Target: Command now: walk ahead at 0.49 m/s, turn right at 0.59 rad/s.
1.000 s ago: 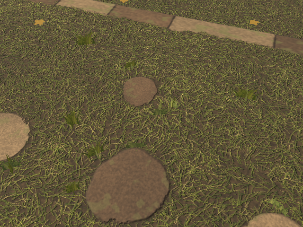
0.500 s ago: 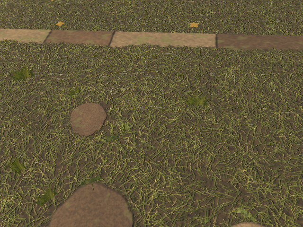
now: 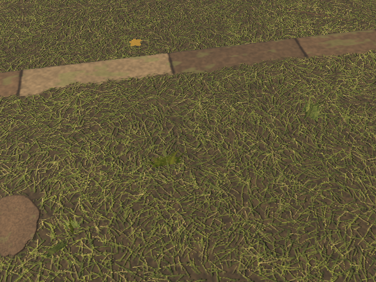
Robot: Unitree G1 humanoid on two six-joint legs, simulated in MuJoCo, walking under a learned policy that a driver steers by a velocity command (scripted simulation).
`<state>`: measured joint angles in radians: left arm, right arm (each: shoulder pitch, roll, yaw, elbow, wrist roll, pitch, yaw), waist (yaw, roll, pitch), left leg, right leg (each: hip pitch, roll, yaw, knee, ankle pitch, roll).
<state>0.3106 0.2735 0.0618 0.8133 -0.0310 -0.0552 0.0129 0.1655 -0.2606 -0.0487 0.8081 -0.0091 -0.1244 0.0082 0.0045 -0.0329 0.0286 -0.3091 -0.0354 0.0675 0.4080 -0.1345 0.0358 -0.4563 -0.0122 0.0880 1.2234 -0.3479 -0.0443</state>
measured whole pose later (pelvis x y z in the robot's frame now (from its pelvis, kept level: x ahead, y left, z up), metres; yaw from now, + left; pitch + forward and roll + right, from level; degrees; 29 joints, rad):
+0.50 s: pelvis +0.27 -0.09 +0.00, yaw -7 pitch +2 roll +1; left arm 0.22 0.25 0.05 0.72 0.00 -0.08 -0.03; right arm 0.26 -0.29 -0.04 0.90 0.03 -0.10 0.02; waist -0.01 0.02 0.02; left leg -0.45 0.09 -0.01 1.18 -0.35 0.03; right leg -0.35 0.02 -0.05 0.49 -0.18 -0.06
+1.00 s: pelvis +0.54 -0.05 -0.02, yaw +7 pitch +2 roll -1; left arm 0.30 0.26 0.05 0.85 -0.01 -0.08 0.01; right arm 0.12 -0.28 -0.07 0.73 0.02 -0.06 0.05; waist 0.01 0.01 0.05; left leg -0.50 -0.06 0.05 0.64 -0.19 0.11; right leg -0.20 -0.03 -0.05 1.10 -0.51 0.01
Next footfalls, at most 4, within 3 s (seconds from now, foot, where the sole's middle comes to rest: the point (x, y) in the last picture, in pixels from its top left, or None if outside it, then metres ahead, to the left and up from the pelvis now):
0.36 right None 0.34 -0.18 -0.77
0.94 left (187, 227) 0.67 0.03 -0.77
1.42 right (216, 158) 0.99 -0.09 -0.77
1.94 left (145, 128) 1.16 0.23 -0.77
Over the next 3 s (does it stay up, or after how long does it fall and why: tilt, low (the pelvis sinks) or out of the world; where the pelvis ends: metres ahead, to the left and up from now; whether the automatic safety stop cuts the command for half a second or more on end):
stays up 1.58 0.27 -0.02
